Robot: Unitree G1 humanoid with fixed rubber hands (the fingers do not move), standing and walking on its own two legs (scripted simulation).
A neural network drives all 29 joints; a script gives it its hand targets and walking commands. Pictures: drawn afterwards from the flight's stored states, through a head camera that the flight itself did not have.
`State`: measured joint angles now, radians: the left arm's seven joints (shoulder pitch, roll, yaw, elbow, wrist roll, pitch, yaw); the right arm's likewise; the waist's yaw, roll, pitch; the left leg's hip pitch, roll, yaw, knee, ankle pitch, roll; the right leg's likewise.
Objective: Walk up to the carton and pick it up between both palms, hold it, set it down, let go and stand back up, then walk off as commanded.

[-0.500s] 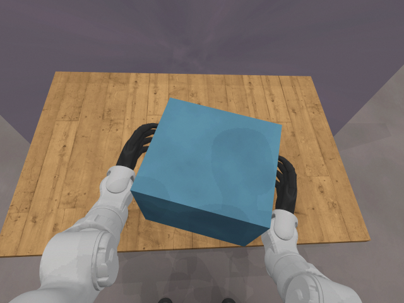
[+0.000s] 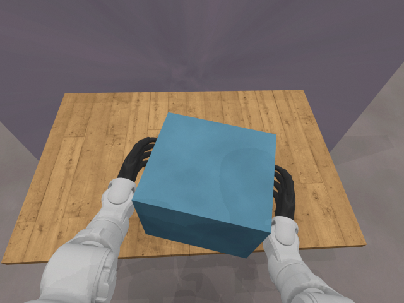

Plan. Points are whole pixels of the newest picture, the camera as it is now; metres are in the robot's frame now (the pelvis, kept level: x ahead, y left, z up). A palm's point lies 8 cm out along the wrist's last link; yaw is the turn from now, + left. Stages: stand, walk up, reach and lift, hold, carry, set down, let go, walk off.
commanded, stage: reach and lift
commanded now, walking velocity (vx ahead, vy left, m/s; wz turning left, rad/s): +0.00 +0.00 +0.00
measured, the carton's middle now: (208, 186) +0.37 -0.01 -0.03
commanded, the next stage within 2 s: none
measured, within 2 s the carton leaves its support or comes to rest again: neither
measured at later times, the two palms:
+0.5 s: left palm (118, 152) +0.39 +0.16 +0.08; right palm (294, 178) +0.33 -0.17 +0.06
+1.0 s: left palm (111, 142) +0.37 +0.15 +0.14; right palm (306, 155) +0.35 -0.18 +0.11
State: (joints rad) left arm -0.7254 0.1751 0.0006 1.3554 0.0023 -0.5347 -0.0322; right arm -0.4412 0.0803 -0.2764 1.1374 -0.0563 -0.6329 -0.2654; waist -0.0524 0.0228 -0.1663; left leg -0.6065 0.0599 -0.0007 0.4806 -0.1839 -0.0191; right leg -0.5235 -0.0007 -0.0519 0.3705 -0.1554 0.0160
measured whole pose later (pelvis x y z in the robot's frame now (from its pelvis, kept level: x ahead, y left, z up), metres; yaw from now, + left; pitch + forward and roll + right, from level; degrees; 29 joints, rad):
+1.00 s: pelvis +0.01 -0.01 +0.01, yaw +1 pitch -3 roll -1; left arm -0.47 0.03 0.14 0.36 0.13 0.32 0.04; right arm -0.42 -0.09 -0.04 0.52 0.18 0.12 -0.21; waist -0.04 0.00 -0.01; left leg -0.09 0.04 0.00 0.32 -0.17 -0.02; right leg -0.03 -0.02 -0.06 0.26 -0.17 0.02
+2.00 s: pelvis +0.00 -0.01 +0.01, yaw +2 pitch -8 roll -1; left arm -0.49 -0.01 0.21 0.05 0.28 0.61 -0.02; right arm -0.51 -0.07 -0.05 0.47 0.16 0.23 -0.16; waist -0.07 -0.06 0.09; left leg -0.01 0.04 -0.02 0.32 -0.17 -0.03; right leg 0.06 -0.02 -0.07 0.26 -0.17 0.01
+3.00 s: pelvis -0.01 -0.01 +0.01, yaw +2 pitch -8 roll -1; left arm -0.54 -0.01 0.26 0.02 0.29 0.69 -0.05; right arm -0.56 -0.06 -0.07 0.43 0.15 0.33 -0.16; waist -0.05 -0.04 0.05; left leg -0.03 0.04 -0.01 0.31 -0.15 -0.03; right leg 0.03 -0.01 -0.07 0.27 -0.16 0.01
